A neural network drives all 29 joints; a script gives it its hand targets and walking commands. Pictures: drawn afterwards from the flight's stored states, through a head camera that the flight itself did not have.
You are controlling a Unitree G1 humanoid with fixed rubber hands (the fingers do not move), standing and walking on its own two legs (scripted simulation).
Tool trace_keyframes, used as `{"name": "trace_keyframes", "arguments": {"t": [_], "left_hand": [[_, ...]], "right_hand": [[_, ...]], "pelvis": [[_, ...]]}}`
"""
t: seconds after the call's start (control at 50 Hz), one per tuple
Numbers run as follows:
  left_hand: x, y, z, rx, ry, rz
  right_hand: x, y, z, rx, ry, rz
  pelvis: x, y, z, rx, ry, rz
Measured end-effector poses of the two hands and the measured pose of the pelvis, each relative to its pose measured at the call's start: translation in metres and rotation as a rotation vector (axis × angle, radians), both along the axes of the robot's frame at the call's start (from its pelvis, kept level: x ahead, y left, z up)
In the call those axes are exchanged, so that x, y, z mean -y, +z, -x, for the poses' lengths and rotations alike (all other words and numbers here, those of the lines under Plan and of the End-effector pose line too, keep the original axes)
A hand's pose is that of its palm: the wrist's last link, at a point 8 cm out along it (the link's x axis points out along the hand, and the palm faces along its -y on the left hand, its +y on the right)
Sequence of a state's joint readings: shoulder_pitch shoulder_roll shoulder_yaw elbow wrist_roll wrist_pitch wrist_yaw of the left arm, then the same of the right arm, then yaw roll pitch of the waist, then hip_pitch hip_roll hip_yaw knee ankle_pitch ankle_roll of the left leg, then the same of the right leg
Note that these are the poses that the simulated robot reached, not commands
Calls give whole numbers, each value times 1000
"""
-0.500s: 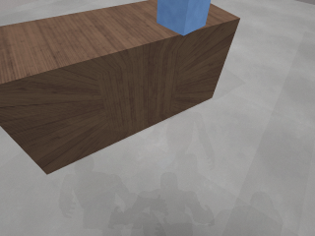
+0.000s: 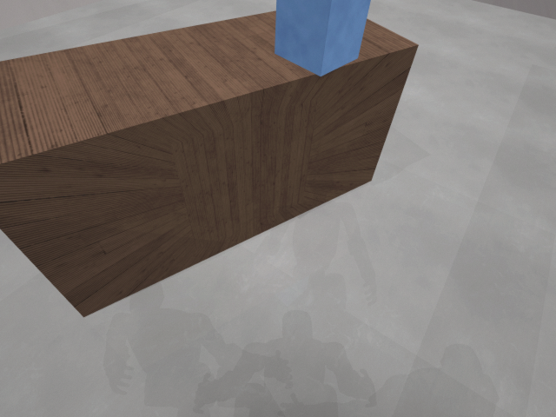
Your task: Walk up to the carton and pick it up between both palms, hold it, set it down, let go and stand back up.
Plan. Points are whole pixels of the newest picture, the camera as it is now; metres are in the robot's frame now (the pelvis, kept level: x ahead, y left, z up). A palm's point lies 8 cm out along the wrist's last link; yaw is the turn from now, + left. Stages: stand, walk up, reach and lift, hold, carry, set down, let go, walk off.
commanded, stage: stand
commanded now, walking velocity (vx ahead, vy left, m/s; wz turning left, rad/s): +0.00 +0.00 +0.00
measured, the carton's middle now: (321, 16) +1.23 -0.12 +0.07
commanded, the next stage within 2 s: none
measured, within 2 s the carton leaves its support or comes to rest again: neither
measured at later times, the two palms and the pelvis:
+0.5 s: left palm out of the picture +0.07 +0.27 -0.12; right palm out of the picture +0.07 -0.27 -0.11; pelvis +0.00 +0.00 +0.01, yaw +0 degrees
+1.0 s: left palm out of the picture +0.06 +0.27 -0.12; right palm out of the picture +0.07 -0.28 -0.11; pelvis -0.01 -0.01 +0.01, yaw +0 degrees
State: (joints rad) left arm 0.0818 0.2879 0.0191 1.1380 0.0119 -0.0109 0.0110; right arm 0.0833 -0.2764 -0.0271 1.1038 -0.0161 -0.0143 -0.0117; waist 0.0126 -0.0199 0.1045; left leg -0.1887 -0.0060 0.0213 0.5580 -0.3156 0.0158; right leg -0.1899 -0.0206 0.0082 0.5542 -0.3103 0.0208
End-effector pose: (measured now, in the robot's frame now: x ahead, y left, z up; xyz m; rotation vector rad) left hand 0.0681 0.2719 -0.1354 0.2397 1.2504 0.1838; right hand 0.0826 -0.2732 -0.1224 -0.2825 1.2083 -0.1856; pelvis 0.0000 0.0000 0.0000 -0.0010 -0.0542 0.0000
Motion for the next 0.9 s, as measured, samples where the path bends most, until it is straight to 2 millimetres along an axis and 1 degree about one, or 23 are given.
{"name": "trace_keyframes", "arguments": {"t": [0.16,0.3,0.68,0.9], "left_hand": [[1,7,-5,18,-5,2],[2,11,-6,23,-6,5],[1,16,7,-1,0,-3],[3,16,10,-4,0,-3]], "right_hand": [[0,6,2,6,-10,-4],[0,10,3,12,-12,-10],[2,11,14,-10,-20,-16],[6,12,15,-9,-21,-16]], "pelvis": [[0,5,1,8,-1,0],[1,10,1,12,-1,-1],[4,14,4,11,0,-2],[6,14,5,13,0,-2]]}}
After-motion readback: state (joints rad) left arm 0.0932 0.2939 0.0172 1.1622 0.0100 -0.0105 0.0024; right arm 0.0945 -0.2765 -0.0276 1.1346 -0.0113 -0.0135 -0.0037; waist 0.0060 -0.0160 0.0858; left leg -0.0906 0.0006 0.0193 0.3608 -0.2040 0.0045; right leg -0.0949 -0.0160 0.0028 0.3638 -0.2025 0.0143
